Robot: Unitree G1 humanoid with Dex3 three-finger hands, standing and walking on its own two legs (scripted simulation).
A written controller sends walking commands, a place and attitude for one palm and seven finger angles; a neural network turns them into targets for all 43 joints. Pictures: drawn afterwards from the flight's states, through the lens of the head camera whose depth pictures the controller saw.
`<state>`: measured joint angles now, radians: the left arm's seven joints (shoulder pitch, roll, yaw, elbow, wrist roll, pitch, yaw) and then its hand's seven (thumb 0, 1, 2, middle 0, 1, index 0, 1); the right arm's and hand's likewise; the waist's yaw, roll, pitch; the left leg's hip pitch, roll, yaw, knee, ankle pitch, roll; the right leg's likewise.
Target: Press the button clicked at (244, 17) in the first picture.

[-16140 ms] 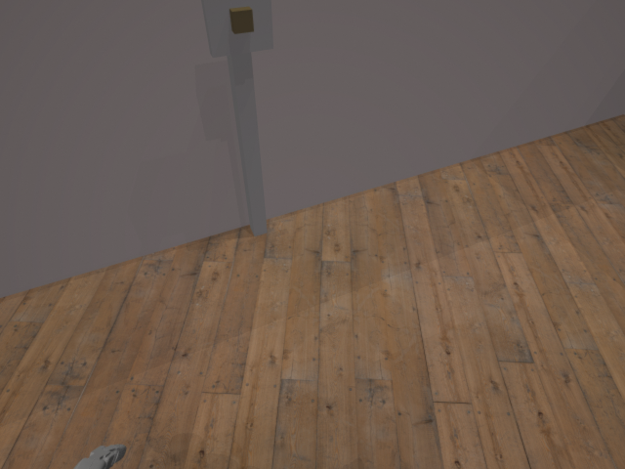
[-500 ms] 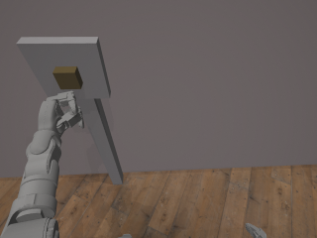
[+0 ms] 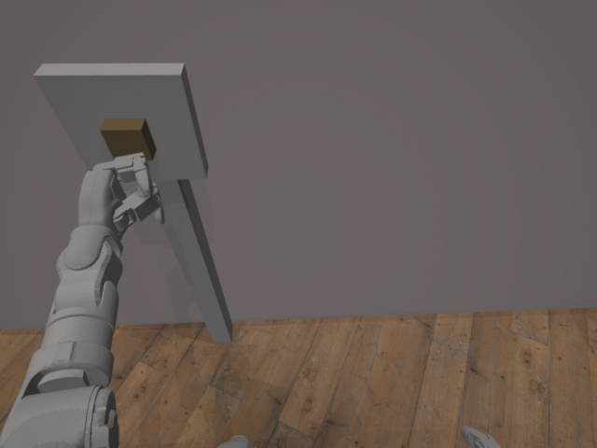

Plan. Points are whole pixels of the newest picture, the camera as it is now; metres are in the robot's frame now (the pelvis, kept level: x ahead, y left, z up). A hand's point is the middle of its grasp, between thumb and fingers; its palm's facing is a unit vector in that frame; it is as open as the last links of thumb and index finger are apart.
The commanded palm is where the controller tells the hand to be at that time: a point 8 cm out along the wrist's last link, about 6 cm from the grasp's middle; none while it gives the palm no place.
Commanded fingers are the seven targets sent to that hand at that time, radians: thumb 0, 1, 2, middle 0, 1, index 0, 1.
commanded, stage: press the button with the knuckle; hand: left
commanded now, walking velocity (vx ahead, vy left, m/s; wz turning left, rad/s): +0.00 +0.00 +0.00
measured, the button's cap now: (130, 138) +0.50 +0.25 +0.15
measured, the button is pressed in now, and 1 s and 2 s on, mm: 0 8 0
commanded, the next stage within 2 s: hold the button down briefly in 0.82 s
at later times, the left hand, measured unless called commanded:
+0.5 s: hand (155, 182) +0.44 +0.21 +0.12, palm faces +0.07 -1.00 +0.00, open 2.8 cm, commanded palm +0.42 +0.26 +0.11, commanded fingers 0.00 0.90 0.90 -1.30 -1.50 -1.30 -1.50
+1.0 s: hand (154, 177) +0.45 +0.21 +0.12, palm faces +0.05 -1.00 -0.02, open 2.8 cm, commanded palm +0.46 +0.26 +0.11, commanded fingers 0.00 0.90 0.90 -1.30 -1.50 -1.30 -1.50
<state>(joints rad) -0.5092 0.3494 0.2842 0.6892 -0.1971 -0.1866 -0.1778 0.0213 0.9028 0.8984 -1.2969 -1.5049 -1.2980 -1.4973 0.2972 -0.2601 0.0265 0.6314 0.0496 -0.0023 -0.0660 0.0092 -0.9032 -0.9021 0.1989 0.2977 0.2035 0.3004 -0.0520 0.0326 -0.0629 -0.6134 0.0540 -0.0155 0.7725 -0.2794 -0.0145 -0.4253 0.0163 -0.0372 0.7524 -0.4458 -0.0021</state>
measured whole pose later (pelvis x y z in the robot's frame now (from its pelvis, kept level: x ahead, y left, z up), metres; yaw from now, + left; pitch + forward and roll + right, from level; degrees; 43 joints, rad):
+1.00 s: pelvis -0.03 +0.01 -0.01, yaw +0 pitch +11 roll -4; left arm -0.89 0.50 0.32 1.17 -0.12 -0.29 -0.22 -0.02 0.74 0.95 -1.30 -1.50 -1.37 -1.50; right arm 0.37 -0.27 0.03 0.68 0.03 -0.01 -0.07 0.01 -0.90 -0.90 0.20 0.30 0.20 0.30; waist -0.12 0.03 -0.07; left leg -0.79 0.06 -0.04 0.86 -0.26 -0.01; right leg -0.60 0.03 -0.06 0.84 -0.43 0.00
